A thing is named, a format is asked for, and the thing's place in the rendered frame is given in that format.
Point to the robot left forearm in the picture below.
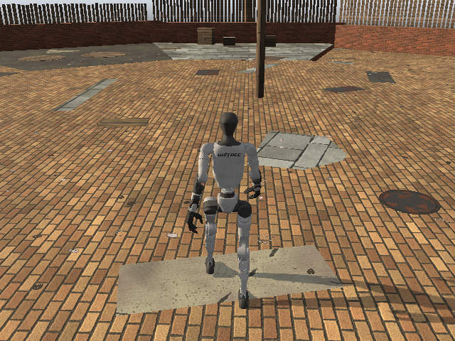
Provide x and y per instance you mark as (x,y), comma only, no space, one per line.
(196,195)

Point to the robot right upper arm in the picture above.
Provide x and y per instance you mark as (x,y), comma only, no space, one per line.
(251,151)

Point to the humanoid robot head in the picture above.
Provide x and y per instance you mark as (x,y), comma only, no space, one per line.
(228,123)

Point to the robot left upper arm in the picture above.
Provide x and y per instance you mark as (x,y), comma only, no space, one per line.
(203,162)

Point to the robot right forearm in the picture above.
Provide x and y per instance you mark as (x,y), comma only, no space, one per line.
(257,183)

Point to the left robot hand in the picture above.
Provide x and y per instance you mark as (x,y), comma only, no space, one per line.
(189,219)

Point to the left robot shin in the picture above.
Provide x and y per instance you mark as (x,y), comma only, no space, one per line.
(209,245)

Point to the right robot hand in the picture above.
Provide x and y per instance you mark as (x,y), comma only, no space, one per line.
(257,193)

